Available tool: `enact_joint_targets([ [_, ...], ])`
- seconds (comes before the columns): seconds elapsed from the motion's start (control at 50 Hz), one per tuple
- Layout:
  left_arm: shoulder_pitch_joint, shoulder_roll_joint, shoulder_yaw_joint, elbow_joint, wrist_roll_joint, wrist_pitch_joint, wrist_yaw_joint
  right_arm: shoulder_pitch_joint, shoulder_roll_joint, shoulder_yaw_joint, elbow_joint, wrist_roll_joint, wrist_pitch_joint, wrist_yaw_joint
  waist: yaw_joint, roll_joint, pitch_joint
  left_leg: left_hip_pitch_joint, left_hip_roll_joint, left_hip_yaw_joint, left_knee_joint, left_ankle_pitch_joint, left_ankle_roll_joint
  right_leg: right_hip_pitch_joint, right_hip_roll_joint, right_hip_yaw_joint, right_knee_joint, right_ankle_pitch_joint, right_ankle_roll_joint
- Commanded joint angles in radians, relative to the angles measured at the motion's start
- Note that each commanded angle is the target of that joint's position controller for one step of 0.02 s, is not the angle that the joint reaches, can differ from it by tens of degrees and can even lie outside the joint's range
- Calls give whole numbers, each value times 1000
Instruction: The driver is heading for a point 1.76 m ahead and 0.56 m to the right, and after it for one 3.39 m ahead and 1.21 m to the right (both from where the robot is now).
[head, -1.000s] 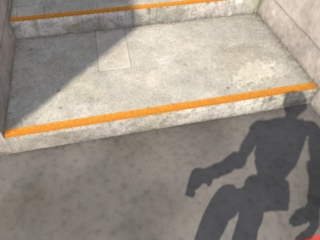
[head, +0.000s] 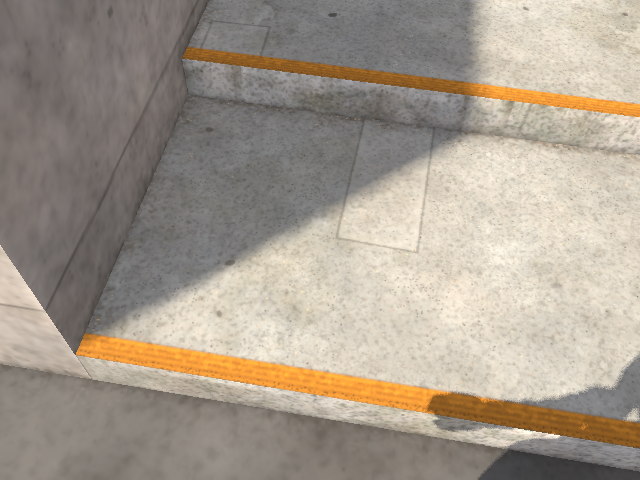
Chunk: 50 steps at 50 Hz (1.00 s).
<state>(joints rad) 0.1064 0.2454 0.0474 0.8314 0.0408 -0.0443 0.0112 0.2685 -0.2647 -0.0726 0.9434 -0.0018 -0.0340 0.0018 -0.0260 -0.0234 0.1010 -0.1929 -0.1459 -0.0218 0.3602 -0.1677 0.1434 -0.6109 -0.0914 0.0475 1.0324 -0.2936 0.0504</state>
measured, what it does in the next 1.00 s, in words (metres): walks ahead: right foot, then left foot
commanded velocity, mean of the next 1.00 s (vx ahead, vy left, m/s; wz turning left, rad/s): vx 0.05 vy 0.00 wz -0.11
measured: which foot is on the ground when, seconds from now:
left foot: down 0.00-0.32, up 0.34-0.78, down 0.80-1.00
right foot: up 0.00-0.28, down 0.30-0.78, up 0.80-1.00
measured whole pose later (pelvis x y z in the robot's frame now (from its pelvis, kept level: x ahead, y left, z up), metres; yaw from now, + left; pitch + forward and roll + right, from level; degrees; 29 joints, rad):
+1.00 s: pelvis +0.12 -0.01 +0.00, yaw -13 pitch +0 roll -1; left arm 0.16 0.34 0.09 0.90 0.02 0.07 -0.02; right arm 0.20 -0.27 -0.02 0.87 -0.02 0.00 -0.06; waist 0.00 -0.06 0.05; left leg -0.17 -0.02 0.03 0.38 -0.22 0.05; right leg -0.45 0.07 0.07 1.06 -0.41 0.05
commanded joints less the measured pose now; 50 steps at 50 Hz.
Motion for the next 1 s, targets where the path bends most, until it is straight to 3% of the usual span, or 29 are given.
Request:
enact_joint_targets([
  [0.02, 94, 77, 15, -28, -5, 19, 0, 39, -156, -31, -55, -2, 1, -9, 25, 74, -157, 83, 248, -172, -8, 863, 76, 38, 35, -48, -67, 78, 22],
  [0.08, 7, 95, 12, -63, -12, 26, -1, 76, -161, -34, -58, -4, 18, -19, -12, 95, -158, 144, 252, -221, 12, 797, 43, -2, 41, -33, -135, 128, 15],
  [0.18, -90, 115, 1, -103, -18, 22, 11, 89, -177, -43, -70, -20, 33, -34, -41, 101, -128, 235, 283, -315, 77, 817, 57, -18, 75, -5, -241, 71, -6],
  [0.24, -7, 127, -3, -66, -22, 10, 16, 46, -151, -31, -72, -26, 32, -38, -12, 119, -130, 224, 279, -288, 124, 840, 24, 130, 89, -20, -379, 55, -50],
  [0.28, 90, 127, -1, -26, -13, -1, 21, 13, -137, -19, -64, -8, 23, -39, 44, 102, -145, 170, 243, -260, 216, 844, -28, 344, 109, -51, -585, 181, -86],
  [0.3, 143, 132, -2, -8, -4, -14, 25, 5, -116, -4, -64, 3, 12, -38, 78, 52, -183, 106, 205, -241, 302, 705, -66, 504, 37, 24, -679, 436, -115],
  [0.32, 175, 182, -4, -15, -6, -20, 30, 70, -72, 13, -76, -1, 5, -38, 46, -121, -269, 3, 112, -169, 476, 143, -100, 669, -203, 277, -632, 993, -196],
  [0.34, 148, 157, -18, 2, -31, -6, 22, 181, -81, 4, -23, 2, 37, -42, -4, -187, -328, -8, 4, -111, 552, -465, -117, 620, -317, 439, -638, 1132, -359],
  [0.36, 104, 118, -30, -3, -37, 0, 7, 148, -120, 2, 2, -27, 58, -46, -20, -94, -227, -49, 45, -117, 590, -491, -114, 532, -286, 457, -678, 923, -375],
  [0.38, 59, 124, -28, -8, -37, 5, -1, 70, -130, 1, -4, -34, 66, -46, -13, -66, -147, -79, 60, -99, 594, -446, -120, 473, -217, 395, -700, 740, -337],
  [0.4, 30, 142, -23, -12, -27, 15, -1, 30, -134, 0, -8, -30, 73, -43, -23, -61, -120, -85, 72, -83, 574, -398, -129, 438, -157, 348, -724, 594, -287],
  [0.42, 34, 176, -12, -10, -20, 25, 0, -2, -129, 1, -19, -23, 80, -36, -15, -93, -102, -107, 78, -65, 562, -371, -139, 432, -121, 329, -740, 486, -256],
  [0.46, 69, 203, 8, 8, -29, 39, -3, -13, -117, 5, -15, -16, 85, -28, -8, -116, -118, -130, 68, -43, 577, -324, -159, 448, -73, 311, -751, 386, -228],
  [0.5, 88, 202, 19, 15, -34, 44, -6, -48, -110, 7, -22, -13, 85, -30, 5, -102, -133, -167, 73, -39, 575, -304, -173, 466, -65, 326, -756, 313, -232],
  [0.64, 111, 210, 55, 32, -20, 68, -3, -127, -104, 14, -49, -6, 66, -46, 43, -121, -153, -185, 81, -45, 438, -289, -177, 439, -47, 425, -781, 89, -248],
  [0.72, 59, 206, 62, 20, -21, 91, -12, -70, -99, 20, -47, 2, 48, -52, 27, -144, -156, -61, 62, -44, 291, -253, -147, 362, -25, 463, -800, 52, -220],
  [0.76, 17, 206, 66, 10, -28, 103, -17, 12, -103, 19, -33, 5, 40, -55, -15, -136, -147, 65, 50, -28, 93, -170, -119, 290, 11, 460, -784, -5, -173],
  [0.78, 8, 192, 62, 1, -33, 104, -17, 40, -124, 14, -30, 1, 35, -63, -26, -101, -128, 134, 81, -57, -45, -144, -100, 222, 58, 430, -749, -95, -125],
  [0.8, 51, 143, 51, -7, -42, 101, -16, 18, -208, -4, -48, -13, 33, -74, 9, 83, -121, 164, 276, -277, -193, -284, -55, 133, 155, 319, -559, -217, -72],
  [0.82, 69, 137, 55, -10, -45, 93, -7, -113, -281, -14, -106, -23, 36, -76, 35, 256, -88, 46, 491, -517, -273, -338, 40, 49, 303, 80, -278, -229, -46],
  [0.84, 61, 206, 66, 3, -15, 90, -2, -138, -239, -8, -110, -37, 37, -68, 50, 136, -67, -86, 519, -455, -226, -227, 93, 122, 195, 80, -86, -211, -40],
  [0.86, 90, 197, 68, 21, -14, 91, -9, -181, -164, 11, -125, -28, 34, -63, 85, 92, -59, -117, 454, -362, -190, -107, 78, 161, 187, 79, 1, -165, -48],
  [0.88, 121, 181, 66, 38, -11, 96, -16, -204, -135, 20, -135, -22, 31, -61, 100, 94, -49, -97, 390, -259, -158, -15, 52, 153, 182, 66, 70, -123, -43],
  [0.92, 136, 172, 64, 48, -9, 106, -30, -175, -136, 23, -147, -17, 27, -65, 83, 136, -63, 10, 341, -158, -103, 164, 41, 94, 173, 30, 130, -106, -21],
  [1.0, 38, 153, 49, 9, -20, 115, -42, -19, -167, 12, -110, -17, 27, -60, -2, 155, -90, 226, 380, -128, -35, 403, 68, 30, 144, -3, 0, -146, 15],
])
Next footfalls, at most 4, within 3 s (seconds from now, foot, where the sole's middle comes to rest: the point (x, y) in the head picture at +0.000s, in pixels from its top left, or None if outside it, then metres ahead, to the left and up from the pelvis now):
0.30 right None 0.24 -0.12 -0.78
0.80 left None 0.17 0.07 -0.78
1.28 right None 0.08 -0.13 -0.78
1.84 left None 0.36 -0.05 -0.78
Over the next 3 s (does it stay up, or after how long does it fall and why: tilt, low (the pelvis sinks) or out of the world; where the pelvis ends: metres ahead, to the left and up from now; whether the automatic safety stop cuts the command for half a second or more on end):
stays up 0.80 -0.41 0.10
